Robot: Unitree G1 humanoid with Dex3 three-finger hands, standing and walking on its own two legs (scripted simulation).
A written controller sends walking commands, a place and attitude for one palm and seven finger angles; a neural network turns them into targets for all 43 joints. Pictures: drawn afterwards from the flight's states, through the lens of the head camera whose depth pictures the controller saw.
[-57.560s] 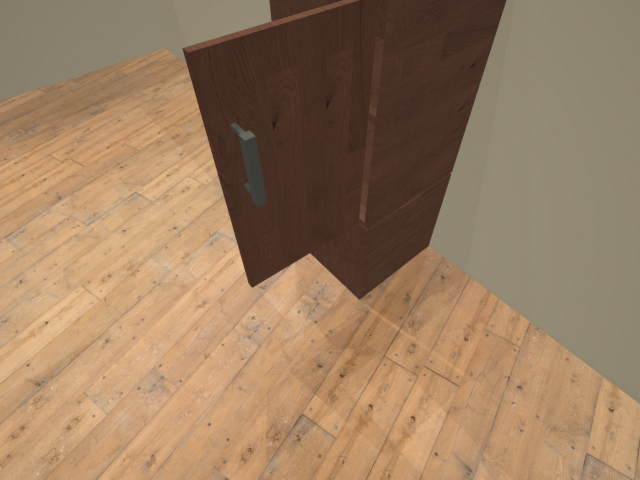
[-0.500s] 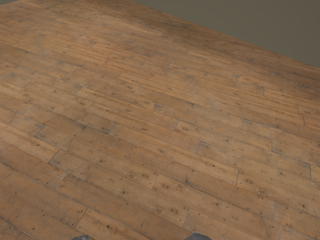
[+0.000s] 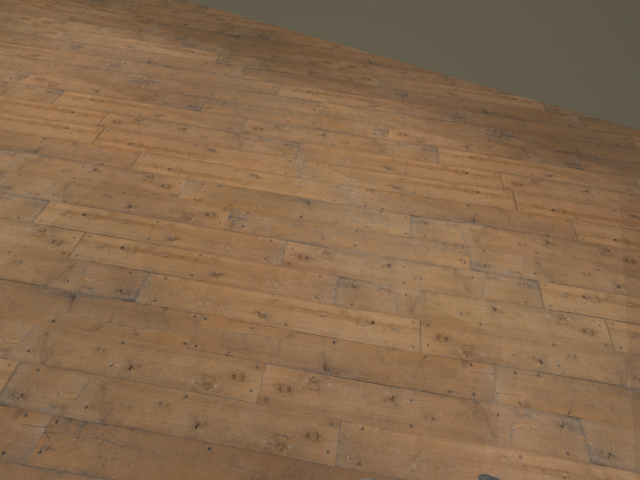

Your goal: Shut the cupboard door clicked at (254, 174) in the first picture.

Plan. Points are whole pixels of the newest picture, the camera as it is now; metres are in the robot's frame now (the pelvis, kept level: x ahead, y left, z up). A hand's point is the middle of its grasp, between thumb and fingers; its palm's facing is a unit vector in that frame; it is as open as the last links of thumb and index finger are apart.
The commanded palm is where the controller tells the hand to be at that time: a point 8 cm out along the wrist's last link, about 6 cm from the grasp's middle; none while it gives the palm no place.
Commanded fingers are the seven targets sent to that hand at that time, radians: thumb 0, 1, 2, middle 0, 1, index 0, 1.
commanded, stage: turn to face it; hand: left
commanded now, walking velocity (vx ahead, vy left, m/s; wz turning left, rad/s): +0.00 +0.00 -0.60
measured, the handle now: out of the picture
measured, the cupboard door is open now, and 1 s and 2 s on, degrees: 18 18 18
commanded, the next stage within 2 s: none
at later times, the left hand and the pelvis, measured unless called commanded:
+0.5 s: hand (219, 439) +0.19 +0.15 -0.16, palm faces -0.32 -0.92 -0.24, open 7.4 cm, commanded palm none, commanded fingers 0.00 0.90 0.90 -0.20 -0.30 -0.20 -0.30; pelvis +0.03 -0.01 +0.00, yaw -19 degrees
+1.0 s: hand (277, 387) +0.27 +0.08 -0.15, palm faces -0.59 -0.76 -0.26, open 7.4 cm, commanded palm none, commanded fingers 0.00 0.90 0.90 -0.20 -0.30 -0.20 -0.30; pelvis +0.04 -0.01 -0.01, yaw -38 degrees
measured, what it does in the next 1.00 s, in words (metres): steps on the spot, turning right: right foot, then left foot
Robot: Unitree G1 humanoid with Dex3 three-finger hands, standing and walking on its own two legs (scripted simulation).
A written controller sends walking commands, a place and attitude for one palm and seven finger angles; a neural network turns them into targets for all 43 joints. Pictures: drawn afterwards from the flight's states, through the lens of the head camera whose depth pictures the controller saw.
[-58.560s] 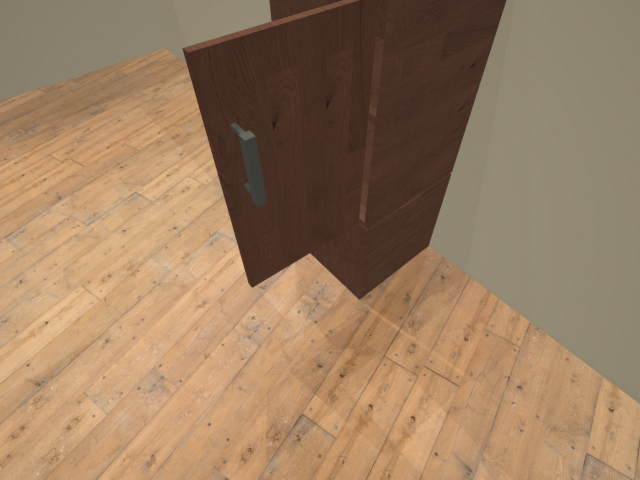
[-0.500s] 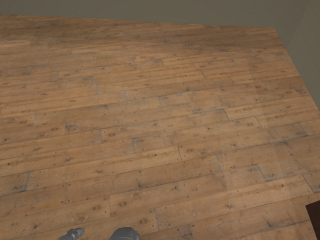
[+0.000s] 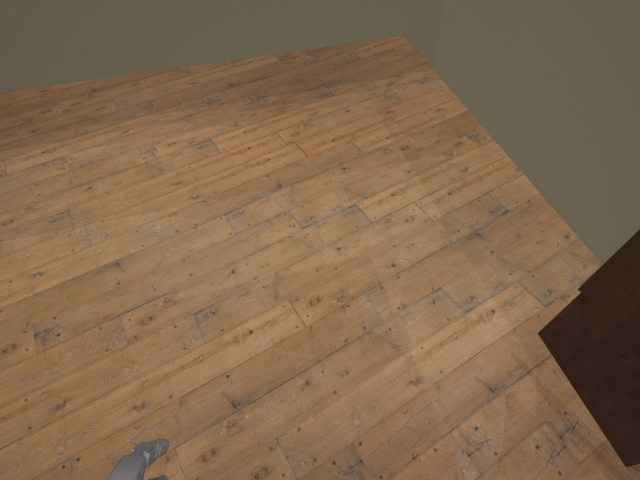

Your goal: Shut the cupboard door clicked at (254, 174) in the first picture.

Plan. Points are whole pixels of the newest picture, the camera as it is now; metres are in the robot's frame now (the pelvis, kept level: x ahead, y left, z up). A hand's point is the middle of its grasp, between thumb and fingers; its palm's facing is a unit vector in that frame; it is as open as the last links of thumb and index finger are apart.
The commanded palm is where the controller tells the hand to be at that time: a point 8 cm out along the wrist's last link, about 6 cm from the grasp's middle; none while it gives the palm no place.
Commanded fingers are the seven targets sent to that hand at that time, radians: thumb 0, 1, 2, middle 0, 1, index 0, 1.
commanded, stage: turn to face it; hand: left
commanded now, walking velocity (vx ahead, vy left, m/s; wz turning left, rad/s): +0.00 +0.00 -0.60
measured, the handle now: out of the picture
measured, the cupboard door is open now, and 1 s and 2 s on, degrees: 18 18 18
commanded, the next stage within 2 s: take the last steps up to it in 1.50 s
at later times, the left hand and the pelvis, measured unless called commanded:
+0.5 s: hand (189, 465) +0.16 +0.20 -0.15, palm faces -0.24 -0.95 -0.20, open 7.4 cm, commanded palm none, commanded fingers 0.00 0.90 0.90 -0.20 -0.30 -0.20 -0.30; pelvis +0.02 +0.02 +0.02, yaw -17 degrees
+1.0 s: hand (253, 419) +0.22 +0.12 -0.16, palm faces -0.53 -0.82 -0.21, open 7.4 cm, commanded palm none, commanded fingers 0.00 0.90 0.90 -0.20 -0.30 -0.20 -0.30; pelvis +0.05 -0.01 +0.01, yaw -34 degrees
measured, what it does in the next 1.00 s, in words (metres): steps on the spot, turning right: left foot, then right foot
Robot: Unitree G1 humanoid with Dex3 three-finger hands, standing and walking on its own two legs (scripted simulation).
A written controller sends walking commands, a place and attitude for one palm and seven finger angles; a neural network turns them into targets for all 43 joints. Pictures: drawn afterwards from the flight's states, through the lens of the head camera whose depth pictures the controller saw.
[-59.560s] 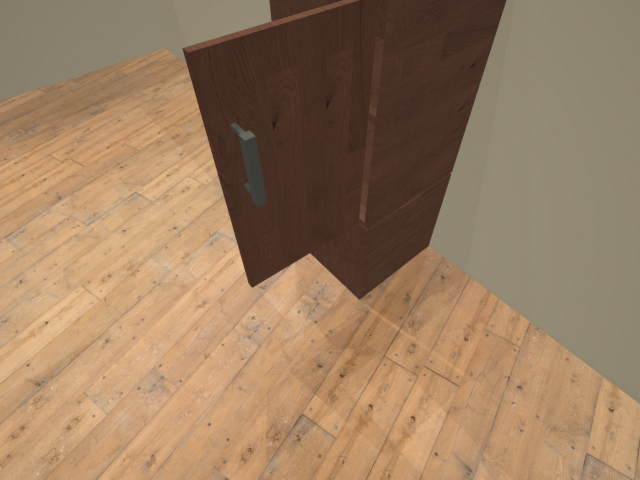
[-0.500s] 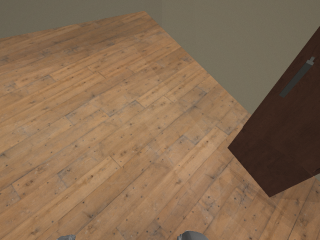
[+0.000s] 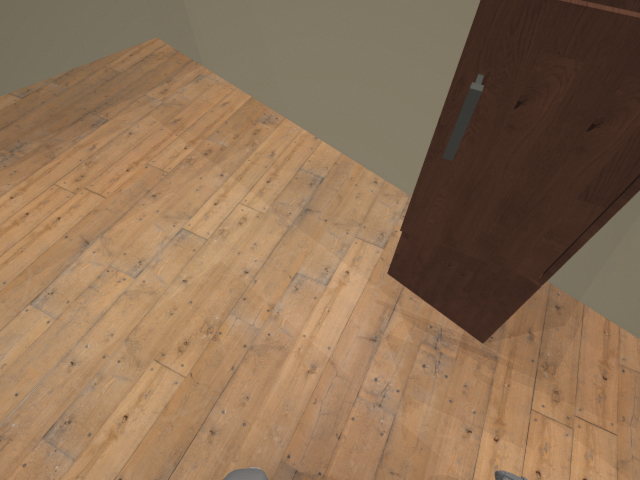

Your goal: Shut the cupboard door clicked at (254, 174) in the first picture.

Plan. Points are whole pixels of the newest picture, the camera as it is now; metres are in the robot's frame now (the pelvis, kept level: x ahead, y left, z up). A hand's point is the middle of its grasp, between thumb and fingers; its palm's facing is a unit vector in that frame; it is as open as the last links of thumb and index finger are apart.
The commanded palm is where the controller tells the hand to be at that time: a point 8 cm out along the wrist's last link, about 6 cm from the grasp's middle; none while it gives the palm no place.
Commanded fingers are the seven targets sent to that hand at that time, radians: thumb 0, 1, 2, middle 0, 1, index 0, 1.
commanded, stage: turn to face it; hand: left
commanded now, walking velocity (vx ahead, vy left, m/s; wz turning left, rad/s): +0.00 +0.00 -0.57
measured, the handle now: (463, 118) +0.71 -0.21 +0.05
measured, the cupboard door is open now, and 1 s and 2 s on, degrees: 18 18 18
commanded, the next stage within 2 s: take the last steps up to it in 0.50 s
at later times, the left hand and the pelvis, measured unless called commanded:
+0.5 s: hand (220, 451) +0.17 +0.15 -0.15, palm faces -0.26 -0.93 -0.26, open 7.4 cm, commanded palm none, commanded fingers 0.00 0.90 0.90 -0.20 -0.30 -0.20 -0.30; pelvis +0.01 -0.02 +0.00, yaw -15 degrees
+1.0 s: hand (251, 421) +0.21 +0.11 -0.16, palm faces -0.40 -0.91 -0.14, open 7.4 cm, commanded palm none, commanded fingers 0.00 0.90 0.90 -0.20 -0.30 -0.20 -0.30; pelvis +0.08 -0.04 +0.01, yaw -24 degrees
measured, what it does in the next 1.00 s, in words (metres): steps on the spot, turning right: left foot, then right foot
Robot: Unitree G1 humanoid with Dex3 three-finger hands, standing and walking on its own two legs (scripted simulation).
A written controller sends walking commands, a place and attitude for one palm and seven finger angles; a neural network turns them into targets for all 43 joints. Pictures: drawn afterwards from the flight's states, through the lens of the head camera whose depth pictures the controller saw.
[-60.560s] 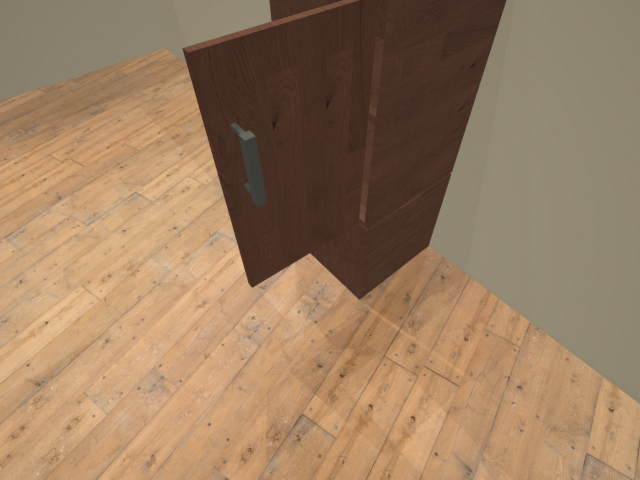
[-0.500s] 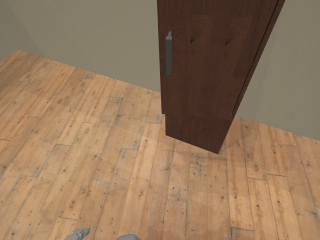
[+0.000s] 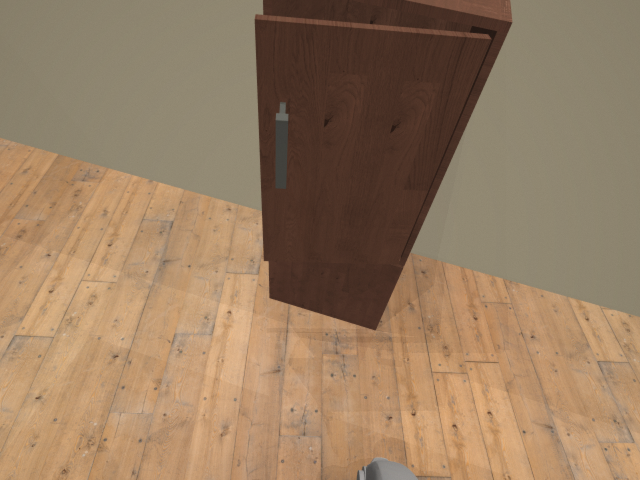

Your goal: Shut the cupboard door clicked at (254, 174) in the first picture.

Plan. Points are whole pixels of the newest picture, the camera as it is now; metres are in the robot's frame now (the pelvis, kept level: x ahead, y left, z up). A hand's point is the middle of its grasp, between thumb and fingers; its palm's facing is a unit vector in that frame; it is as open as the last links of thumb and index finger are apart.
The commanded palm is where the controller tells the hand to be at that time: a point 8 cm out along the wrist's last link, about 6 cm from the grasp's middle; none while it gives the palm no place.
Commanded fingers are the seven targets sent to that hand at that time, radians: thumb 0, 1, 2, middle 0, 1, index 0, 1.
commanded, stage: take the last steps up to it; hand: left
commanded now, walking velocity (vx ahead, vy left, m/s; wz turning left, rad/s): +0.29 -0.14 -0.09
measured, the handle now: (281, 146) +0.64 +0.10 +0.03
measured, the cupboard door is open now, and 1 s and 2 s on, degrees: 18 18 18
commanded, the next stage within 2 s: come to a stop and stand still in 0.36 s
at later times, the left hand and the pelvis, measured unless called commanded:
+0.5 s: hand (260, 460) +0.18 +0.08 -0.20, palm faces +0.04 -0.99 -0.15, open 7.3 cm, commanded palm none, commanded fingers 0.00 0.90 0.90 -0.20 -0.30 -0.20 -0.30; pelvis +0.16 -0.09 -0.01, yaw +1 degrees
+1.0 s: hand (245, 436) +0.21 +0.11 -0.19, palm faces +0.00 -0.97 -0.25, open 7.4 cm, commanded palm none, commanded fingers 0.00 0.90 0.90 -0.20 -0.30 -0.20 -0.30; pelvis +0.20 -0.09 -0.01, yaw -2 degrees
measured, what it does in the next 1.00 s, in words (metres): walks ahead: right foot, then left foot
